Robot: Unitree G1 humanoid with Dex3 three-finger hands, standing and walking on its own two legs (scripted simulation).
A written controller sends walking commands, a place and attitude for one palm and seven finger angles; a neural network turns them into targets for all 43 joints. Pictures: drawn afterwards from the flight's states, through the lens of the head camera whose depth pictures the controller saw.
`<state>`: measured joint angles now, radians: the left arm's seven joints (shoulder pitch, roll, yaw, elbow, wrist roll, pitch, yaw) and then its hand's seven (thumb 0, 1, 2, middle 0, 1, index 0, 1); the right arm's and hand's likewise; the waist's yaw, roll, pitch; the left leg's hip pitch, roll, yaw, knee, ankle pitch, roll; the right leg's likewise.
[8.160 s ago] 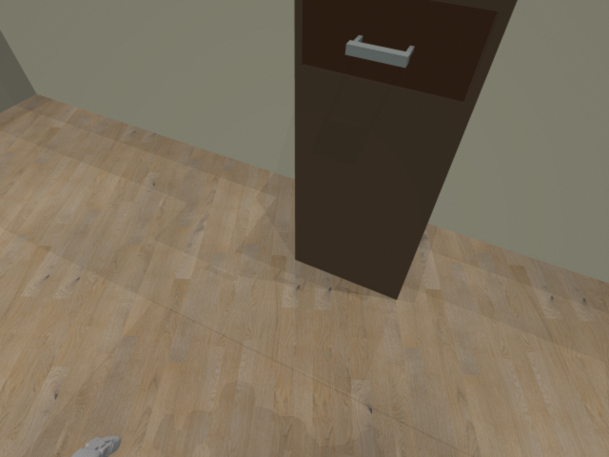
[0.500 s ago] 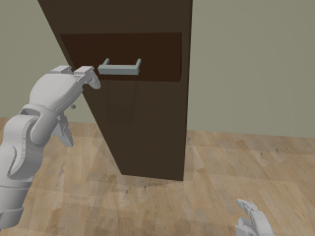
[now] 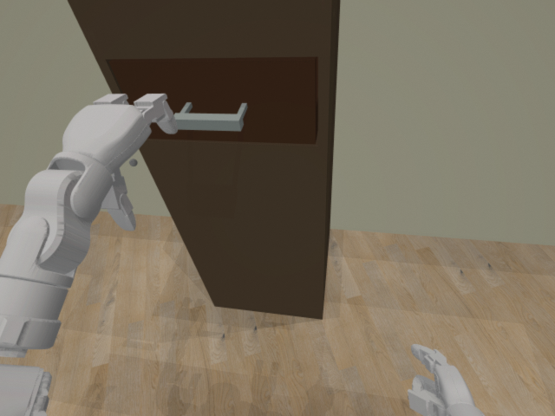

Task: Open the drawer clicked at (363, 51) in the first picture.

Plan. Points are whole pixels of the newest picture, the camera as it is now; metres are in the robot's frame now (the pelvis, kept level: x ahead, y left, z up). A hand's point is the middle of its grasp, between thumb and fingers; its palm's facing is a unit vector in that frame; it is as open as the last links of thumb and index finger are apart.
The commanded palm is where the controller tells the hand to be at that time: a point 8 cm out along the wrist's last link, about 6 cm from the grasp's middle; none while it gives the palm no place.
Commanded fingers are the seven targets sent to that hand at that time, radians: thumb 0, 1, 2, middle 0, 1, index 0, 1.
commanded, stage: move the hooked fingers above the handle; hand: left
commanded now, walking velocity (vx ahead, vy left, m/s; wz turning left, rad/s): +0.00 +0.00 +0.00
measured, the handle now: (211, 115) +0.59 +0.21 +0.14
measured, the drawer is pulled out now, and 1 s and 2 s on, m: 0.00 0.00 0.00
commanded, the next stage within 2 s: none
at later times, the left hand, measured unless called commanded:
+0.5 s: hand (160, 134) +0.43 +0.23 +0.20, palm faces +0.08 -0.03 -1.00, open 13.8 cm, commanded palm +0.41 +0.23 +0.26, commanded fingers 0.00 -0.50 0.30 -0.30 -1.20 -0.30 -1.20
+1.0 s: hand (186, 112) +0.50 +0.21 +0.20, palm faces +0.02 -0.02 -1.00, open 13.8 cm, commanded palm +0.48 +0.22 +0.26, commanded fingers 0.00 -0.50 0.30 -0.30 -1.20 -0.30 -1.20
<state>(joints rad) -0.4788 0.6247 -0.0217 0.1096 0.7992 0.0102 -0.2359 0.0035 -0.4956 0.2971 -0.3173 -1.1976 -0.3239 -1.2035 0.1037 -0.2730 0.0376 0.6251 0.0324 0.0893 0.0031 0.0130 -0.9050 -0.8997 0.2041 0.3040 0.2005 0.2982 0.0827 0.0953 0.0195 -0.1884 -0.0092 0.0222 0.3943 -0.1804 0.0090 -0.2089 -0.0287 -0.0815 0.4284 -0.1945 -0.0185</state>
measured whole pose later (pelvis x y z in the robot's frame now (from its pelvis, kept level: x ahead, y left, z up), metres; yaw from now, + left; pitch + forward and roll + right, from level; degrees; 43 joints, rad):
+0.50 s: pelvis +0.02 +0.01 +0.00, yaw -1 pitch +3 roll +1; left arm -0.67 0.60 -0.07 0.35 0.86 0.03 -0.20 0.00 -0.49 0.30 -0.31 -1.20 -0.32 -1.20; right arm 0.18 -0.29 0.01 0.64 0.05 0.14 0.00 0.01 -0.91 -0.90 0.20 0.30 0.20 0.30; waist 0.04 0.08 -0.01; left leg -0.24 -0.02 0.04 0.39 -0.20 0.02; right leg -0.26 -0.03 -0.06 0.42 -0.21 -0.01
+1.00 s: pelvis +0.04 +0.01 +0.00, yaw -1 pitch +6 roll +0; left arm -0.88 0.57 -0.13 0.59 0.91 0.06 -0.19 0.00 -0.49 0.30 -0.31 -1.20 -0.32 -1.20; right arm 0.21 -0.28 0.01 0.64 0.05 0.17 0.00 0.01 -0.91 -0.90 0.20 0.30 0.20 0.30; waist 0.01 0.07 -0.04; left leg -0.28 -0.01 0.05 0.41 -0.24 0.03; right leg -0.31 -0.03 -0.05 0.44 -0.24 0.00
